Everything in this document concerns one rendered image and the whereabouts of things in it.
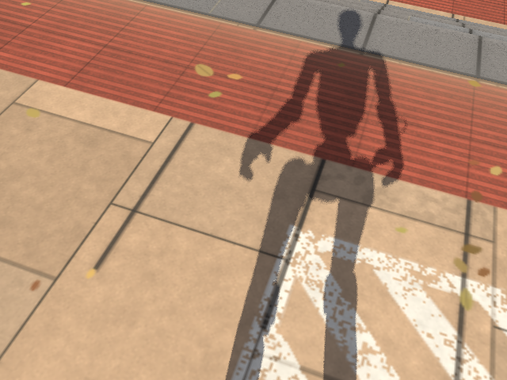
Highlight stairs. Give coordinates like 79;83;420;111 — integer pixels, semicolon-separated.
316;0;507;42

